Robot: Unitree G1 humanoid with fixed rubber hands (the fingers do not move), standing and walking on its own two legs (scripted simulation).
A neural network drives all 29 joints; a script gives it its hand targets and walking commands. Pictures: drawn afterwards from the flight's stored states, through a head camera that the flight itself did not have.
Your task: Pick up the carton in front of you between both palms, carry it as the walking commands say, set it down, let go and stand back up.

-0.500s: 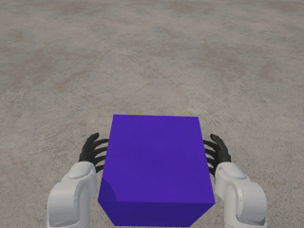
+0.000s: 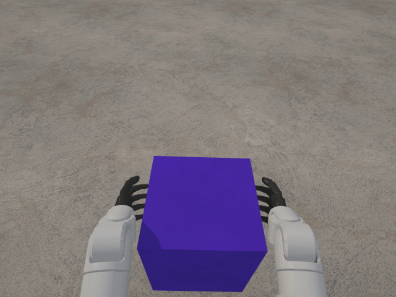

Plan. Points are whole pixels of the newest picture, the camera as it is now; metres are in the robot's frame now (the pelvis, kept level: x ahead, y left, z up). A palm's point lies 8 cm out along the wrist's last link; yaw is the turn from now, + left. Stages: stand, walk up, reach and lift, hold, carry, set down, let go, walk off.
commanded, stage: carry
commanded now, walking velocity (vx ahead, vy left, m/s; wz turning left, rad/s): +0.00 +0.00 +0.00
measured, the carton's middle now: (199, 226) +0.29 +0.00 -0.04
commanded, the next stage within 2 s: hold in 0.44 s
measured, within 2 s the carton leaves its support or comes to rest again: neither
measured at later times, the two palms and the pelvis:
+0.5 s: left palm (125, 211) +0.28 +0.15 +0.04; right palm (273, 213) +0.28 -0.15 +0.04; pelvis -0.01 +0.00 +0.00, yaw +1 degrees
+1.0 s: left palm (118, 216) +0.28 +0.17 +0.03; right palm (258, 204) +0.31 -0.13 +0.02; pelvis -0.05 -0.02 -0.01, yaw +7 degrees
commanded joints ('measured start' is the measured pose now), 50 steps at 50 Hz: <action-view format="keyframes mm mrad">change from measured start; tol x8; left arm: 1 -426 -767 -479 10 -207 -101 -175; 11 -547 -874 -441 200 -176 -301 -243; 23 -388 -926 -443 172 -182 -234 -246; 35 -573 -920 -423 246 -171 -285 -269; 44 -947 -846 -87 617 27 -400 -319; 50 -976 -627 199 782 202 -489 -282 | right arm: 1 -439 744 493 -8 222 -105 186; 10 -559 835 456 188 181 -299 248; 22 -498 872 504 130 207 -232 250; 23 -388 872 488 111 212 -230 251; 32 -503 879 491 128 180 -268 247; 36 -552 899 429 213 146 -266 251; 44 -906 952 177 532 32 -324 259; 50 -948 797 -100 686 -105 -414 181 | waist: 1 -1 -5 -186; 21 -4 -7 -263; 23 -7 88 -131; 27 27 43 -212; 40 -23 23 -1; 50 26 -38 14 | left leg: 1 -75 110 -87 -101 193 18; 22 -49 109 -81 -50 282 17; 23 -106 -101 -237 -151 568 13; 25 -51 -95 -251 -159 605 12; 32 -5 -110 -236 -201 403 1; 41 -277 -93 -218 -210 -79 50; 50 -393 -134 -180 3 -79 63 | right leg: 1 184 -95 117 -45 177 -2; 22 201 -101 115 -17 272 -4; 23 500 173 265 -59 454 -19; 26 569 168 282 -67 551 14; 44 474 162 269 -82 -184 36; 50 325 157 293 -18 -221 51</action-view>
